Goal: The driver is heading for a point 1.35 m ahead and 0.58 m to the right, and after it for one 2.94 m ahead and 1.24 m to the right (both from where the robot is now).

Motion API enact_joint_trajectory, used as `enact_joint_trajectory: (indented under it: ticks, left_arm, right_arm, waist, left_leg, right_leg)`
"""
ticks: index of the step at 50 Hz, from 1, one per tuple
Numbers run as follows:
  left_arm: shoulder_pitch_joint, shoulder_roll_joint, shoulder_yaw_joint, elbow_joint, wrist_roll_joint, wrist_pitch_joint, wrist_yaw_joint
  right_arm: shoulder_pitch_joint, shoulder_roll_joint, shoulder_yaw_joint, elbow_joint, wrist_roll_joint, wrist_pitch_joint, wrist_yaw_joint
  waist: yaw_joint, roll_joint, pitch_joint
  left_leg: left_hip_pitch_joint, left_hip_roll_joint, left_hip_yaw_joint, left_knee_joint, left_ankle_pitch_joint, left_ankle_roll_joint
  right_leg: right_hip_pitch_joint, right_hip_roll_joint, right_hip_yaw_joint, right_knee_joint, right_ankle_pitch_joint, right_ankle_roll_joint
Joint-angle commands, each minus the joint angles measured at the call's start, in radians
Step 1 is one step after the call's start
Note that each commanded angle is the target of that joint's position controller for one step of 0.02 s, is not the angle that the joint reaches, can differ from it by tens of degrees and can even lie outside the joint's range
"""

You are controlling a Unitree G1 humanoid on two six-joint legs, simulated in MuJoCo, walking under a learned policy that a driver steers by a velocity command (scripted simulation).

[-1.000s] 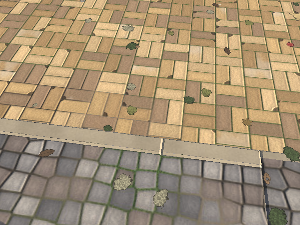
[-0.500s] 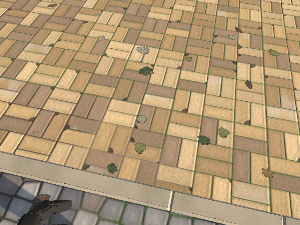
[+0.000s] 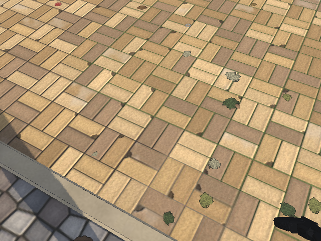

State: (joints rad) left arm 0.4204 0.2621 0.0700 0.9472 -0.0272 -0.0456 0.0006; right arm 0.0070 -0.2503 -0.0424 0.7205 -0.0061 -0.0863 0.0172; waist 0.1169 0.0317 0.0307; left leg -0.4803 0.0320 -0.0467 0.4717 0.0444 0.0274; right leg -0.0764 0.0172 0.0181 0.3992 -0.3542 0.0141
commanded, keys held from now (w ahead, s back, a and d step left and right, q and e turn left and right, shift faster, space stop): e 0.76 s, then no key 0.20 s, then w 0.04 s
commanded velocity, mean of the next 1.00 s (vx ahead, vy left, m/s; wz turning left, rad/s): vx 0.06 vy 0.00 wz -0.47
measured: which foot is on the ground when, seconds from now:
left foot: down 0.00-0.42, up 0.44-0.88, down 0.90-1.00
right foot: down 0.00-0.02, up 0.04-0.40, down 0.42-0.92, up 0.94-1.00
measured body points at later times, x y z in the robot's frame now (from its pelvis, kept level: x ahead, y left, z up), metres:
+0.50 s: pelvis +0.07 -0.02 +0.00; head +0.09 -0.06 +0.44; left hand +0.27 +0.22 -0.09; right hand +0.13 -0.33 -0.13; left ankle +0.11 +0.12 -0.68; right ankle +0.07 -0.12 -0.73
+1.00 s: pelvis +0.09 +0.00 +0.00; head +0.12 +0.00 +0.45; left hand +0.37 +0.16 -0.09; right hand +0.06 -0.31 -0.10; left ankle +0.16 +0.10 -0.73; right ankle +0.04 -0.11 -0.70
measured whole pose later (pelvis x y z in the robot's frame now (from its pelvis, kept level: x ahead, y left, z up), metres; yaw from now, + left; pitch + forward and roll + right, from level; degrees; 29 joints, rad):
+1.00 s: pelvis +0.09 +0.00 +0.00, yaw -31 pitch +1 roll +0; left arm 0.18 0.32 0.06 0.62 0.00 0.04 0.02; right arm 0.16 -0.27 -0.06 0.80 -0.02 -0.01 0.00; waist 0.00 -0.05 0.03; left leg -0.26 -0.01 -0.04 0.50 -0.26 0.01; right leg -0.42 0.11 0.16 0.81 -0.47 0.02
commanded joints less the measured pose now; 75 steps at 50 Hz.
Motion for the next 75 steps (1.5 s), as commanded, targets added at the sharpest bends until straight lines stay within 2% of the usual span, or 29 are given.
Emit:
enact_joint_trajectory:
  ticks: [1,2,3,4,7,11,19,20,21,22,23,24,26,34,44,45,46,47,48,49,52,58,62,64,65,66,67,69,75]
  left_arm:
    - [-0.079,0.074,0.001,-0.123,0.028,-0.014,0.013]
    - [0.099,0.018,-0.018,-0.108,0.020,-0.016,0.014]
    - [0.078,0.116,0.008,-0.102,-0.003,-0.005,0.018]
    - [-0.007,0.137,0.019,-0.126,-0.013,0.011,0.025]
    - [-0.015,0.105,0.031,-0.134,0.007,0.082,0.050]
    - [-0.061,0.082,0.035,-0.191,0.015,0.104,0.047]
    - [-0.137,0.102,0.039,-0.267,0.019,0.121,-0.009]
    - [-0.111,0.110,0.046,-0.258,0.026,0.121,-0.006]
    - [-0.086,0.166,0.063,-0.260,0.034,0.118,0.004]
    - [-0.092,0.291,0.085,-0.295,0.032,0.115,0.024]
    - [-0.074,0.302,0.079,-0.312,0.062,0.092,0.010]
    - [-0.110,0.277,0.071,-0.318,0.065,0.068,0.004]
    - [-0.216,0.211,0.051,-0.340,0.031,0.053,0.013]
    - [-0.200,0.207,0.045,-0.367,0.020,0.068,0.043]
    - [-0.264,0.187,0.032,-0.400,0.009,0.096,0.023]
    - [-0.237,0.167,0.026,-0.393,0.011,0.094,0.025]
    - [-0.200,0.120,0.011,-0.394,0.029,0.089,0.025]
    - [-0.196,0.128,0.016,-0.422,0.021,0.080,0.025]
    - [-0.208,0.204,0.035,-0.402,0.036,0.072,0.028]
    - [-0.215,0.227,0.048,-0.390,0.025,0.070,0.027]
    - [-0.220,0.152,0.027,-0.362,0.020,0.075,0.020]
    - [-0.309,0.089,-0.002,-0.378,0.006,0.015,-0.002]
    - [-0.175,0.109,0.010,-0.319,0.003,-0.004,-0.008]
    - [0.005,0.150,0.026,-0.282,-0.002,-0.002,0.005]
    - [0.071,0.272,0.053,-0.284,0.014,0.002,0.007]
    - [0.082,0.276,0.057,-0.275,0.028,-0.007,-0.003]
    - [0.028,0.213,0.035,-0.283,0.029,-0.021,-0.005]
    - [-0.035,0.167,0.018,-0.294,0.026,-0.032,-0.008]
    - [-0.024,0.181,0.024,-0.262,0.022,-0.025,0.003]
  right_arm:
    - [0.304,-0.249,-0.079,0.002,-0.037,-0.002,-0.028]
    - [0.312,-0.253,-0.073,-0.009,-0.026,0.022,-0.025]
    - [0.293,-0.195,-0.063,-0.017,-0.007,0.039,-0.022]
    - [0.242,-0.154,-0.051,-0.019,0.000,0.046,-0.024]
    - [0.076,-0.112,-0.038,-0.019,-0.022,0.050,-0.019]
    - [0.037,-0.125,-0.048,0.005,-0.025,0.039,-0.032]
    - [0.032,-0.192,-0.073,0.043,0.033,0.083,-0.042]
    - [0.057,-0.174,-0.071,0.058,0.037,0.088,-0.041]
    - [0.105,-0.135,-0.063,0.079,0.028,0.095,-0.037]
    - [0.110,-0.082,-0.046,0.046,-0.020,0.097,-0.031]
    - [0.008,-0.116,-0.057,0.006,-0.014,0.093,-0.041]
    - [-0.012,-0.146,-0.067,0.005,0.010,0.094,-0.049]
    - [0.041,-0.162,-0.079,0.042,0.005,0.103,-0.068]
    - [0.031,-0.126,-0.067,0.020,0.009,0.091,-0.059]
    - [0.134,-0.127,-0.054,0.028,0.008,0.060,-0.008]
    - [0.151,-0.146,-0.056,0.028,-0.005,0.058,-0.006]
    - [0.155,-0.208,-0.063,0.012,-0.025,0.061,-0.010]
    - [0.122,-0.242,-0.064,0.026,-0.041,0.066,-0.012]
    - [0.084,-0.191,-0.052,-0.002,-0.037,0.061,-0.015]
    - [0.093,-0.185,-0.050,-0.002,-0.024,0.061,-0.021]
    - [0.161,-0.186,-0.046,0.032,0.019,0.068,-0.031]
    - [0.244,-0.224,-0.056,0.048,0.026,0.072,-0.037]
    - [0.240,-0.224,-0.051,0.057,0.042,0.072,-0.020]
    - [0.201,-0.117,-0.015,0.043,0.021,0.054,-0.006]
    - [0.190,-0.054,0.002,-0.002,0.015,0.027,0.001]
    - [0.120,-0.153,-0.024,-0.034,0.039,0.006,-0.006]
    - [0.125,-0.197,-0.041,-0.030,0.054,-0.003,-0.004]
    - [0.161,-0.187,-0.044,0.003,0.033,-0.010,0.002]
    - [0.060,-0.081,-0.011,-0.029,0.006,-0.009,0.029]
  waist:
    - [-0.194,0.067,-0.274]
    - [-0.153,0.262,-0.444]
    - [-0.172,0.186,-0.421]
    - [-0.163,0.148,-0.290]
    - [-0.083,0.128,-0.122]
    - [-0.068,0.108,-0.104]
    - [-0.070,0.091,-0.119]
    - [-0.067,0.061,-0.119]
    - [-0.073,-0.072,-0.091]
    - [-0.118,-0.392,-0.070]
    - [-0.047,-0.330,-0.116]
    - [-0.062,-0.227,-0.101]
    - [-0.112,-0.145,-0.100]
    - [-0.105,-0.160,-0.125]
    - [-0.133,-0.180,-0.133]
    - [-0.132,-0.147,-0.135]
    - [-0.099,0.026,-0.153]
    - [-0.055,0.261,-0.093]
    - [-0.095,0.199,-0.081]
    - [-0.104,0.142,-0.086]
    - [-0.135,0.137,-0.018]
    - [-0.194,0.153,0.005]
    - [-0.118,0.113,-0.001]
    - [-0.028,0.016,-0.071]
    - [-0.029,-0.255,-0.107]
    - [0.000,-0.250,-0.028]
    - [-0.036,-0.200,0.050]
    - [-0.070,-0.187,0.060]
    - [-0.069,-0.137,0.013]
  left_leg:
    - [0.634,0.253,-0.191,0.037,0.562,0.121]
    - [0.798,0.480,-0.401,0.059,0.632,0.268]
    - [0.695,0.425,-0.405,-0.016,0.376,0.265]
    - [0.596,0.367,-0.313,-0.057,0.210,0.231]
    - [0.233,0.274,-0.122,-0.185,0.007,0.195]
    - [0.180,0.274,-0.003,-0.224,-0.003,0.205]
    - [0.249,0.302,0.087,-0.111,-0.110,0.130]
    - [0.220,0.269,0.115,-0.045,-0.194,0.084]
    - [0.131,0.194,0.184,0.119,-0.323,0.004]
    - [-0.142,0.037,0.259,0.464,-0.690,-0.103]
    - [-0.217,-0.030,0.069,0.652,-0.743,-0.096]
    - [-0.237,-0.015,0.018,0.726,-0.661,-0.078]
    - [-0.232,0.011,-0.018,0.706,-0.507,-0.064]
    - [-0.132,-0.034,-0.049,0.440,-0.363,-0.103]
    - [0.221,-0.045,-0.004,-0.020,-0.252,-0.049]
    - [0.303,0.008,-0.039,-0.091,-0.140,-0.022]
    - [0.385,0.185,-0.210,-0.132,0.008,0.040]
    - [0.305,0.315,-0.388,-0.163,0.100,0.198]
    - [0.274,0.342,-0.415,-0.183,0.060,0.261]
    - [0.306,0.298,-0.374,-0.191,-0.100,0.239]
    - [0.385,0.213,-0.332,-0.259,-0.567,0.173]
    - [0.336,0.174,-0.231,-0.284,-0.512,0.175]
    - [0.170,0.163,-0.197,-0.217,-0.499,0.162]
    - [-0.027,0.086,-0.105,0.027,-0.507,0.073]
    - [-0.233,-0.022,0.055,0.341,-0.539,0.006]
    - [-0.355,-0.009,0.001,0.502,-0.603,0.011]
    - [-0.401,0.041,-0.032,0.569,-0.516,0.026]
    - [-0.382,0.072,-0.023,0.556,-0.381,0.032]
    - [-0.155,0.034,0.059,0.276,-0.068,-0.027]
  right_leg:
    - [-0.341,-0.023,0.051,0.451,0.114,-0.025]
    - [-0.510,0.028,0.046,0.716,-0.426,0.006]
    - [-0.554,-0.018,0.087,0.813,-0.369,0.016]
    - [-0.622,-0.045,0.052,0.850,-0.303,0.021]
    - [-0.494,-0.091,0.026,0.819,-0.145,0.050]
    - [-0.435,-0.103,0.008,0.662,-0.015,0.037]
    - [-0.218,-0.060,-0.092,0.226,0.105,-0.044]
    - [-0.147,-0.032,-0.097,0.155,0.156,-0.070]
    - [-0.073,-0.087,0.028,0.034,0.326,-0.117]
    - [0.039,-0.339,0.392,-0.015,0.655,-0.248]
    - [-0.040,-0.403,0.516,-0.084,0.559,-0.379]
    - [-0.051,-0.355,0.441,-0.092,0.483,-0.350]
    - [-0.060,-0.274,0.329,-0.066,0.425,-0.244]
    - [-0.030,-0.204,0.339,-0.048,0.365,-0.238]
    - [-0.140,-0.150,0.440,0.047,0.359,-0.197]
    - [-0.184,-0.114,0.414,0.078,0.269,-0.149]
    - [-0.270,-0.013,0.301,0.238,0.059,-0.084]
    - [-0.367,0.095,0.155,0.321,-0.201,-0.035]
    - [-0.374,0.054,0.160,0.496,-0.270,0.010]
    - [-0.411,0.050,0.148,0.587,-0.222,0.024]
    - [-0.549,0.011,0.113,0.611,-0.088,0.048]
    - [-0.375,-0.016,-0.031,0.272,-0.052,0.019]
    - [-0.069,0.017,-0.078,0.020,0.125,-0.034]
    - [0.201,-0.120,0.105,-0.019,0.045,-0.084]
    - [0.299,-0.338,0.461,-0.118,-0.163,-0.193]
    - [0.203,-0.426,0.661,-0.217,-0.315,-0.295]
    - [0.166,-0.389,0.598,-0.226,-0.328,-0.284]
    - [0.138,-0.301,0.427,-0.234,-0.133,-0.236]
    - [-0.002,-0.179,0.112,-0.238,0.405,-0.211]
Next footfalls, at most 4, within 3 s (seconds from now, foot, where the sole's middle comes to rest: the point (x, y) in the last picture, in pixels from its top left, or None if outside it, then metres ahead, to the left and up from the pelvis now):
0.42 right None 0.11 -0.13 -0.77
0.90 left None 0.19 0.08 -0.77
1.28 right None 0.08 -0.16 -0.77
1.88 left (213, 214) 0.64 -0.14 -0.91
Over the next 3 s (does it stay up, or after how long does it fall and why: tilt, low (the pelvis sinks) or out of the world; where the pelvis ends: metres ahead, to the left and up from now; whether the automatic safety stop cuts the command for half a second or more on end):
stays up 1.05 -0.43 -0.14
